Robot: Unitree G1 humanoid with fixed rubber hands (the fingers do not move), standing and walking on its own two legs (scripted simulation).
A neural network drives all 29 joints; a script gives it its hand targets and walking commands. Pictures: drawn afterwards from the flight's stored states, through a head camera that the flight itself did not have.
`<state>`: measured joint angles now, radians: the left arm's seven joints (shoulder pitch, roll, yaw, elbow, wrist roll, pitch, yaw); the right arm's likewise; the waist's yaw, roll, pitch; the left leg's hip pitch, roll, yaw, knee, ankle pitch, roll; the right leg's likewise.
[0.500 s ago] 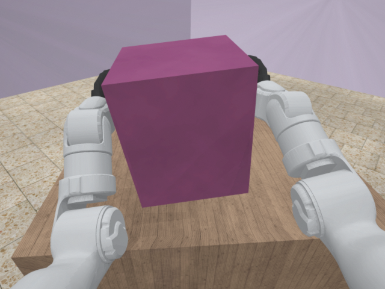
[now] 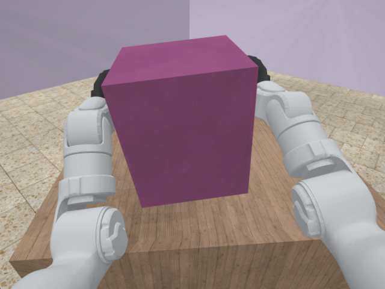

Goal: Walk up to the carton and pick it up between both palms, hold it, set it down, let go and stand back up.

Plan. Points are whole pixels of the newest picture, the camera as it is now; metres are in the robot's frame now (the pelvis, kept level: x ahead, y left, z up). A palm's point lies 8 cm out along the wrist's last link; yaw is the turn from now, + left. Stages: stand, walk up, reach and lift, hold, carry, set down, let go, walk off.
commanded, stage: hold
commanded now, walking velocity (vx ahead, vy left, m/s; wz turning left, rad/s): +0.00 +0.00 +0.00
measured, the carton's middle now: (184, 119) +0.37 +0.00 +0.26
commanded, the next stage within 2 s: none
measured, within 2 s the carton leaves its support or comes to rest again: neither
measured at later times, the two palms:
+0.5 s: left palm (99, 106) +0.37 +0.16 +0.30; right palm (259, 92) +0.37 -0.14 +0.32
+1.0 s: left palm (99, 108) +0.37 +0.16 +0.29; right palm (257, 94) +0.37 -0.14 +0.31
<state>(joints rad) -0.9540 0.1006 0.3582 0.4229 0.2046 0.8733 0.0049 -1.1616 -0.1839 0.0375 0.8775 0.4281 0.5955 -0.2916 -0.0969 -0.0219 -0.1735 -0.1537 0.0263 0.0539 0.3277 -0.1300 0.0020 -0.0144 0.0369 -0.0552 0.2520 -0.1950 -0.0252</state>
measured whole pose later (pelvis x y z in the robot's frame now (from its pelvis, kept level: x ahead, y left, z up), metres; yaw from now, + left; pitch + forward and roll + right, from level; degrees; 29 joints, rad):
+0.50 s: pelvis +0.00 +0.00 +0.00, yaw +0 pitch -3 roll -1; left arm -0.97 0.10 0.37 0.44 0.21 0.87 0.00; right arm -1.16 -0.18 0.03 0.88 0.42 0.60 -0.29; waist -0.09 -0.02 -0.18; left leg -0.15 0.03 0.05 0.33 -0.13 0.00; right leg -0.01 0.04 -0.06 0.26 -0.20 -0.02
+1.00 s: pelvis -0.01 +0.00 +0.00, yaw +0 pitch -2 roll -1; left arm -0.98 0.11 0.36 0.46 0.20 0.86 0.01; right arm -1.17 -0.18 0.03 0.90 0.41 0.60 -0.29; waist -0.09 -0.03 -0.18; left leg -0.17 0.03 0.05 0.34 -0.13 0.00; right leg -0.03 0.04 -0.05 0.26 -0.19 -0.03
